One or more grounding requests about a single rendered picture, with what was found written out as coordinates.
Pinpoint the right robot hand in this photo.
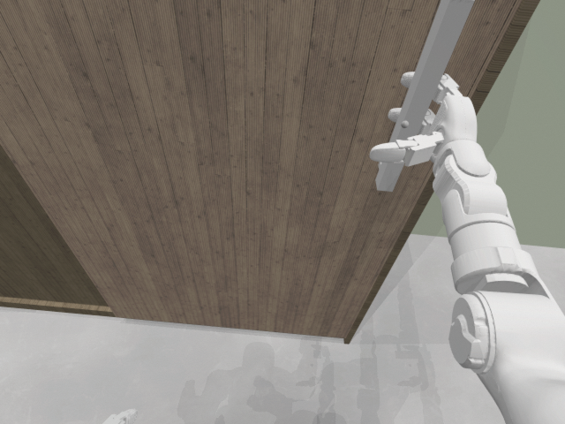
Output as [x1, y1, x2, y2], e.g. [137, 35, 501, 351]
[369, 72, 477, 167]

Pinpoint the right robot forearm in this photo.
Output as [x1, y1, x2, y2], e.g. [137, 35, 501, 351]
[433, 140, 565, 320]

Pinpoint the robot right upper arm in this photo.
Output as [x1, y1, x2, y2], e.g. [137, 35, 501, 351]
[448, 291, 565, 424]

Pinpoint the wardrobe door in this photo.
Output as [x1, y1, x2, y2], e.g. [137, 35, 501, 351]
[0, 0, 522, 338]
[0, 145, 108, 307]

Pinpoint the handle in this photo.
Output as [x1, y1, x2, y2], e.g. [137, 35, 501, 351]
[375, 0, 475, 192]

